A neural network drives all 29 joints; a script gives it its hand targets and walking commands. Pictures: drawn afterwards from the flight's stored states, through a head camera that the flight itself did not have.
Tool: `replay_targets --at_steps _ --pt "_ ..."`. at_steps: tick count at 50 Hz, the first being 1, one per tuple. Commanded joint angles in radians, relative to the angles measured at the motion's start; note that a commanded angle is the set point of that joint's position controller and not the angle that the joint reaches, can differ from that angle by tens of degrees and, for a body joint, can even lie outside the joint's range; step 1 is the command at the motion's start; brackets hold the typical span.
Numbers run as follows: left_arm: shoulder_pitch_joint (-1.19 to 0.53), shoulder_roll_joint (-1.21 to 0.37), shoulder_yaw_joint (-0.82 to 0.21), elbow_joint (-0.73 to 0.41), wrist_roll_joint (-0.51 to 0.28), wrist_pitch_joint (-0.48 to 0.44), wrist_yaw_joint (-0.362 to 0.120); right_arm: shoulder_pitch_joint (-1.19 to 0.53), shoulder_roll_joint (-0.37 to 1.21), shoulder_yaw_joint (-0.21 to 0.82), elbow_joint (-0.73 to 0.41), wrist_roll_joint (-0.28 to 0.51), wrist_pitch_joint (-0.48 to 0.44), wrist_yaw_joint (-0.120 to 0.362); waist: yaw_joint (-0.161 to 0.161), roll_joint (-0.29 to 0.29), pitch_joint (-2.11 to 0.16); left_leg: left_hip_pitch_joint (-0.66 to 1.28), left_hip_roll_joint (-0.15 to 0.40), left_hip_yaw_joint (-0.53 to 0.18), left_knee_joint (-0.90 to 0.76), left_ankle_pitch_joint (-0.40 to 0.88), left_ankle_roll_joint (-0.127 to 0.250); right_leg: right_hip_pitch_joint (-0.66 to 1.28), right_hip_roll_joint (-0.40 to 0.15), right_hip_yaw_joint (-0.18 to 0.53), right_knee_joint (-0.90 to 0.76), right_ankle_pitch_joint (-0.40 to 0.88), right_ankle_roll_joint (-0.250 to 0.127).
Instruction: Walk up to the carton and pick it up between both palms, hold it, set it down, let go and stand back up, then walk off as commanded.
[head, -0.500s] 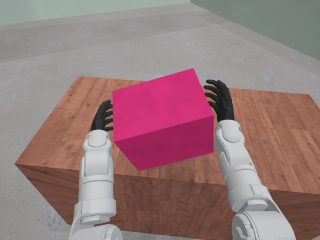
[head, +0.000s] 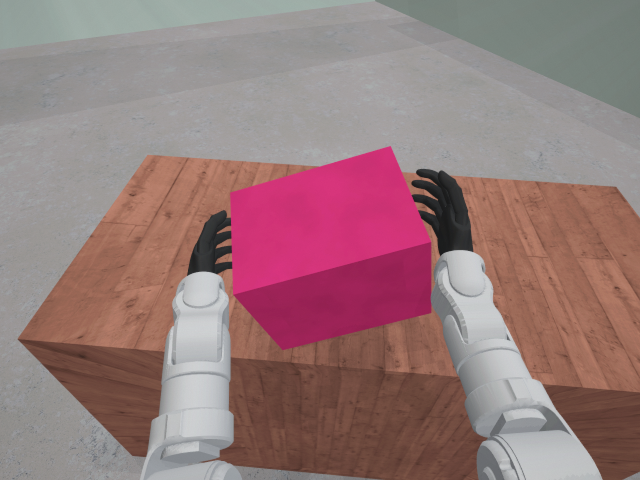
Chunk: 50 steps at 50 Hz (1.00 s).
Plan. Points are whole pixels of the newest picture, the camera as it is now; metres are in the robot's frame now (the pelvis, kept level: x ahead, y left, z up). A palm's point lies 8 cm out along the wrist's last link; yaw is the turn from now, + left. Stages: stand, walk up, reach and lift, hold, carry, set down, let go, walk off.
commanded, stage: set down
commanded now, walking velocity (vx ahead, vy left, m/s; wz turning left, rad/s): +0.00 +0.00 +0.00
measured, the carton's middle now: (333, 254) +0.39 +0.00 +0.07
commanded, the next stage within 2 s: none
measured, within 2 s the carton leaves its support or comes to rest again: rests again in 1.76 s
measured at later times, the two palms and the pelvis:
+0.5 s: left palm (213, 278) +0.35 +0.16 +0.06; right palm (440, 239) +0.38 -0.14 +0.11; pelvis -0.01 -0.01 +0.00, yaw -2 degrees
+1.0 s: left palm (215, 279) +0.37 +0.16 +0.04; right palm (427, 240) +0.40 -0.14 +0.08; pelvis +0.01 +0.00 +0.00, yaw -2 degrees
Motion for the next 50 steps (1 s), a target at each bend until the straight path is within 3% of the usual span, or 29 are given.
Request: replay_targets --at_steps 1,4,6,7,9,10,11,13,14,15,16,18,20,21,22,24,25,27,31,34,36,37,38,40,41,42,45,47,50 --pt "-0.774 -0.434 -0.429 -0.158 -0.094 -0.171 -0.143 -0.592 0.434 0.237 -0.105 -0.073 -0.054 0.160 0.019 0.093 -0.386 0.057 -0.025 0.060 -0.019 0.316 -0.027 0.020 0.035 -0.051 0.009 0.366 0.046" --pt "-0.851 -0.444 -0.409 -0.098 -0.089 -0.212 -0.125 -0.600 0.446 0.176 0.004 -0.138 -0.066 0.173 0.020 0.088 -0.396 0.052 -0.022 0.069 -0.016 0.288 -0.027 -0.027 0.037 -0.043 -0.017 0.273 0.028" --pt "-0.888 -0.470 -0.431 -0.114 -0.112 -0.256 -0.106 -0.657 0.497 0.196 -0.035 -0.126 -0.096 0.189 0.056 0.082 -0.512 0.039 -0.022 0.075 -0.009 0.309 -0.027 -0.024 0.037 -0.042 -0.003 0.296 0.033" --pt "-0.967 -0.499 -0.470 -0.130 -0.130 -0.284 -0.086 -0.673 0.511 0.171 -0.010 -0.148 -0.110 0.193 0.030 0.118 -0.539 0.050 -0.017 0.064 0.013 0.331 -0.040 -0.066 0.039 -0.048 -0.001 0.271 0.024" --pt "-0.955 -0.456 -0.392 -0.011 -0.100 -0.301 -0.071 -0.664 0.486 0.105 0.069 -0.179 -0.108 0.213 0.057 0.086 -0.514 0.005 -0.015 0.079 -0.020 0.210 -0.017 -0.078 0.038 -0.043 -0.019 0.183 0.028" --pt "-0.984 -0.472 -0.396 -0.004 -0.100 -0.316 -0.066 -0.694 0.518 0.092 0.076 -0.180 -0.113 0.218 0.072 0.104 -0.540 0.000 -0.015 0.087 -0.017 0.237 -0.025 -0.061 0.039 -0.043 -0.008 0.191 0.019" --pt "-0.967 -0.464 -0.380 0.029 -0.101 -0.334 -0.062 -0.671 0.525 0.094 0.110 -0.196 -0.115 0.217 0.075 0.076 -0.572 -0.031 -0.023 0.100 -0.015 0.224 -0.011 -0.045 0.029 -0.035 -0.003 0.224 0.035" --pt "-1.009 -0.473 -0.366 0.048 -0.114 -0.363 -0.056 -0.668 0.526 0.052 0.159 -0.233 -0.116 0.223 0.068 0.055 -0.584 -0.013 -0.013 0.100 -0.018 0.228 -0.014 -0.053 0.026 -0.035 0.003 0.226 0.030" --pt "-1.001 -0.474 -0.356 0.086 -0.107 -0.370 -0.053 -0.667 0.513 0.021 0.198 -0.243 -0.109 0.223 0.053 0.086 -0.577 -0.014 -0.014 0.102 -0.019 0.221 -0.016 -0.065 0.032 -0.032 -0.008 0.199 0.024" --pt "-1.045 -0.496 -0.390 0.050 -0.133 -0.397 -0.043 -0.714 0.546 0.028 0.165 -0.234 -0.132 0.223 0.058 0.081 -0.661 0.008 -0.012 0.101 -0.003 0.259 -0.020 -0.065 0.035 -0.033 0.002 0.242 0.028" --pt "-0.996 -0.461 -0.325 0.168 -0.098 -0.386 -0.045 -0.706 0.514 -0.019 0.197 -0.274 -0.119 0.228 0.062 0.055 -0.582 -0.046 -0.013 0.106 -0.013 0.202 -0.009 -0.066 0.031 -0.032 -0.009 0.202 0.025" --pt "-1.009 -0.462 -0.328 0.143 -0.099 -0.416 -0.041 -0.727 0.541 -0.007 0.209 -0.261 -0.130 0.227 0.075 0.069 -0.672 -0.032 -0.022 0.115 0.001 0.275 -0.020 -0.060 0.033 -0.023 0.010 0.299 0.026" --pt "-0.994 -0.436 -0.263 0.226 -0.067 -0.420 -0.050 -0.689 0.535 -0.059 0.286 -0.298 -0.115 0.229 0.071 0.047 -0.573 -0.094 -0.030 0.116 -0.012 0.227 -0.013 -0.026 0.017 -0.010 0.012 0.289 0.036" --pt "-0.957 -0.446 -0.248 0.255 -0.070 -0.421 -0.051 -0.717 0.539 -0.046 0.234 -0.299 -0.123 0.230 0.102 0.033 -0.575 -0.085 -0.026 0.114 -0.016 0.250 -0.010 0.014 0.020 -0.009 0.015 0.316 0.039" --pt "-0.997 -0.440 -0.231 0.257 -0.063 -0.433 -0.057 -0.703 0.537 -0.072 0.290 -0.311 -0.109 0.239 0.086 0.034 -0.533 -0.106 -0.025 0.113 -0.030 0.200 -0.003 -0.001 0.011 -0.007 0.010 0.265 0.044" --pt "-0.992 -0.418 -0.197 0.282 -0.049 -0.444 -0.064 -0.715 0.555 -0.078 0.298 -0.315 -0.111 0.239 0.105 0.015 -0.524 -0.158 -0.033 0.122 -0.042 0.162 0.013 0.047 0.004 0.011 0.020 0.284 0.052" --pt "-1.013 -0.437 -0.227 0.258 -0.062 -0.445 -0.060 -0.724 0.540 -0.100 0.290 -0.325 -0.118 0.238 0.087 0.057 -0.572 -0.154 -0.029 0.118 -0.037 0.210 -0.006 0.039 0.011 -0.004 0.032 0.332 0.048" --pt "-0.956 -0.436 -0.209 0.281 -0.047 -0.451 -0.062 -0.707 0.553 -0.096 0.301 -0.330 -0.123 0.238 0.102 0.056 -0.546 -0.144 -0.036 0.122 -0.023 0.255 -0.007 0.050 0.006 -0.004 0.030 0.366 0.055" --pt "-0.940 -0.446 -0.210 0.266 -0.055 -0.478 -0.059 -0.674 0.560 -0.042 0.280 -0.330 -0.141 0.234 0.097 0.035 -0.651 -0.120 -0.031 0.118 0.014 0.407 -0.017 0.104 0.003 0.008 0.073 0.635 0.059" --pt "-1.018 -0.470 -0.258 0.252 -0.081 -0.502 -0.045 -0.690 0.563 -0.084 0.304 -0.336 -0.151 0.234 0.077 0.091 -0.675 -0.136 -0.025 0.107 0.021 0.422 -0.040 0.074 0.013 0.003 0.066 0.540 0.043" --pt "-0.981 -0.445 -0.235 0.285 -0.059 -0.506 -0.037 -0.701 0.547 -0.097 0.340 -0.334 -0.149 0.241 0.096 0.106 -0.620 -0.132 -0.017 0.111 0.016 0.413 -0.043 0.040 0.015 0.000 0.055 0.486 0.035" --pt "-1.017 -0.483 -0.277 0.241 -0.085 -0.513 -0.031 -0.694 0.547 -0.093 0.310 -0.342 -0.160 0.234 0.062 0.094 -0.681 -0.068 -0.012 0.107 0.032 0.459 -0.052 0.015 0.028 -0.012 0.056 0.510 0.035" --pt "-0.977 -0.475 -0.267 0.253 -0.070 -0.522 -0.024 -0.716 0.562 -0.056 0.279 -0.327 -0.173 0.240 0.101 0.107 -0.715 -0.053 -0.011 0.105 0.050 0.524 -0.059 0.020 0.019 -0.007 0.067 0.569 0.039" --pt "-0.989 -0.491 -0.304 0.243 -0.092 -0.530 -0.016 -0.695 0.561 -0.053 0.296 -0.324 -0.179 0.235 0.076 0.105 -0.729 -0.028 -0.007 0.094 0.071 0.574 -0.064 -0.009 0.035 -0.009 0.064 0.587 0.023" --pt "-0.940 -0.492 -0.290 0.297 -0.072 -0.524 -0.013 -0.692 0.544 -0.070 0.315 -0.328 -0.182 0.239 0.087 0.113 -0.699 -0.043 -0.001 0.098 0.074 0.582 -0.069 -0.024 0.034 -0.015 0.061 0.561 0.013" --pt "-0.979 -0.491 -0.303 0.233 -0.100 -0.535 -0.007 -0.705 0.554 -0.061 0.306 -0.323 -0.188 0.237 0.094 0.108 -0.739 -0.027 0.005 0.095 0.081 0.612 -0.072 -0.018 0.036 -0.019 0.057 0.545 0.016" --pt "-0.973 -0.453 -0.262 0.307 -0.090 -0.536 -0.023 -0.704 0.557 -0.067 0.339 -0.340 -0.168 0.230 0.076 0.054 -0.661 -0.102 -0.008 0.105 0.051 0.504 -0.054 0.014 0.024 -0.006 0.059 0.586 0.030" --pt "-0.897 -0.471 -0.256 0.358 -0.070 -0.522 -0.026 -0.698 0.541 -0.089 0.335 -0.341 -0.176 0.236 0.086 0.072 -0.662 -0.094 0.001 0.097 0.057 0.555 -0.056 0.014 0.028 -0.009 0.068 0.581 0.022" --pt "-0.922 -0.446 -0.192 0.386 -0.059 -0.518 -0.039 -0.676 0.522 -0.116 0.353 -0.373 -0.154 0.240 0.081 0.044 -0.616 -0.164 -0.005 0.108 0.023 0.430 -0.040 0.053 0.016 -0.009 0.073 0.582 0.041"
